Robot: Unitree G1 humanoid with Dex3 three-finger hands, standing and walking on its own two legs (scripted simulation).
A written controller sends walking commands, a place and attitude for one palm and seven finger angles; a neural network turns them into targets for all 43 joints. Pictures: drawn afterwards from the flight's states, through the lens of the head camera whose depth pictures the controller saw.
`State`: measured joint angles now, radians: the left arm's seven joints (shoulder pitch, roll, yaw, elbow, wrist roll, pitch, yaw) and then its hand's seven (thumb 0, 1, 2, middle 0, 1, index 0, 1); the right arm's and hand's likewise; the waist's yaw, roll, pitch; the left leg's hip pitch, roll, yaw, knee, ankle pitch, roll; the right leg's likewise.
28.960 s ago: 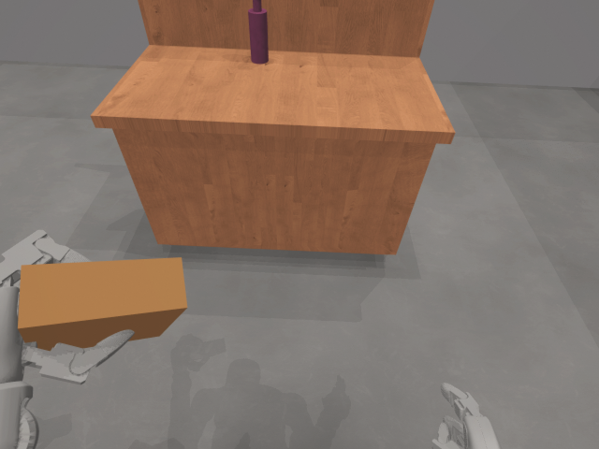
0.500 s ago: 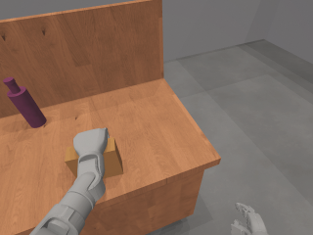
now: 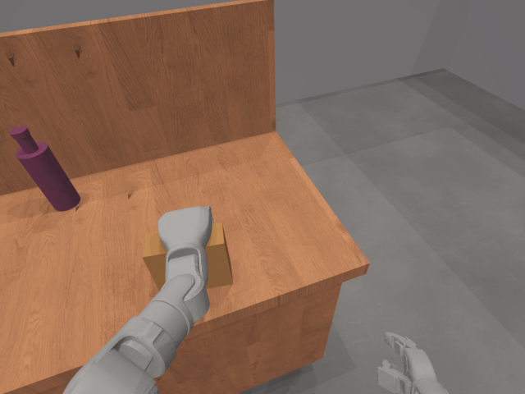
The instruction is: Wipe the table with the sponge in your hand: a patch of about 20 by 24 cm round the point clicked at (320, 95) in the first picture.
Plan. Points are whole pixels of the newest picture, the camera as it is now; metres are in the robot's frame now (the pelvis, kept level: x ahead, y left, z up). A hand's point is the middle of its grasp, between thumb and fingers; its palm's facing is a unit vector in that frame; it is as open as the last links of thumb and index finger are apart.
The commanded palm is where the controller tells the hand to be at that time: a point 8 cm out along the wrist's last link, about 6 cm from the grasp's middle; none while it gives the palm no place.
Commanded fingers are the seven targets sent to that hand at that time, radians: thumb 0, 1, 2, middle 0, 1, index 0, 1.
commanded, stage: wipe forward along the third lane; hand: left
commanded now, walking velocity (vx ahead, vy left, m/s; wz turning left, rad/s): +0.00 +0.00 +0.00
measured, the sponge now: (193, 267) +0.34 +0.18 -0.03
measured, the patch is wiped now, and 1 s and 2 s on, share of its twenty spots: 0.90 0.95 1.00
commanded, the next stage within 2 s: wipe back along the third lane in 1.58 s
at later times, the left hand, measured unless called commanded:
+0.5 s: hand (201, 224) +0.41 +0.17 +0.02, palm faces -0.09 -0.02 -1.00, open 9.4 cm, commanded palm +0.39 +0.17 +0.05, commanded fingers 0.00 0.10 1.30 -1.20 -1.60 -1.20 -1.60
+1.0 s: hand (196, 204) +0.46 +0.20 +0.02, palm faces -0.10 -0.01 -1.00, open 9.4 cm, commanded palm +0.44 +0.20 +0.06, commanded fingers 0.00 0.10 1.30 -1.20 -1.60 -1.20 -1.60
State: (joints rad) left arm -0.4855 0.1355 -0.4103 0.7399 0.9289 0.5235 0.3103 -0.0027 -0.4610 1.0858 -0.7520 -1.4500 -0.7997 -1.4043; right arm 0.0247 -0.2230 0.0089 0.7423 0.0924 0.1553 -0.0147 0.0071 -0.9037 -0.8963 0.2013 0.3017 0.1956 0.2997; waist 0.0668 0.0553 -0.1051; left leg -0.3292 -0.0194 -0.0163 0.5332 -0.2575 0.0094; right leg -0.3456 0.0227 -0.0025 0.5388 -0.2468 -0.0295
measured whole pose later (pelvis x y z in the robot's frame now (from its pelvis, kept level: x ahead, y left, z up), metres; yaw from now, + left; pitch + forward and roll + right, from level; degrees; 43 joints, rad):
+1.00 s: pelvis +0.00 +0.00 -0.01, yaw -2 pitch +14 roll +0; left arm -0.91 0.28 -0.15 1.23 0.97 0.42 0.36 0.00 -0.49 1.10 -0.79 -1.41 -0.83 -1.38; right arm 0.19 -0.25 0.01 0.79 0.06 0.09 -0.03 0.00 -0.90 -0.90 0.20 0.30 0.20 0.30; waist -0.08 0.03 -0.13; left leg -0.59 0.01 0.01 0.62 -0.28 0.01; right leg -0.60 0.05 0.02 0.59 -0.23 -0.02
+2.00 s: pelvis +0.02 +0.03 -0.02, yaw -3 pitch +18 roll -3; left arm -1.00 0.32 -0.18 1.28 0.96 0.42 0.39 -0.02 -0.46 1.10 -0.74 -1.46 -0.78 -1.45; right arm 0.29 -0.23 -0.01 0.82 0.04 0.09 0.03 0.00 -0.90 -0.90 0.20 0.30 0.20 0.30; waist -0.10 0.04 -0.17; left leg -0.68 0.00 0.01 0.71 -0.34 0.05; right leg -0.66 0.04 0.02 0.61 -0.26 0.01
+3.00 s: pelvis +0.02 +0.01 +0.00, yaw -1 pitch +8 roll -1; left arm -0.66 0.11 -0.35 0.95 0.94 0.54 0.38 -0.01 -0.44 1.10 -0.73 -1.48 -0.76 -1.47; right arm 0.09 -0.22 0.00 0.76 0.07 0.21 0.01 0.00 -0.90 -0.90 0.20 0.30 0.20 0.30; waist 0.02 0.03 -0.15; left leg -0.41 -0.01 0.00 0.56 -0.29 0.02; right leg -0.41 0.03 0.01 0.53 -0.26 -0.02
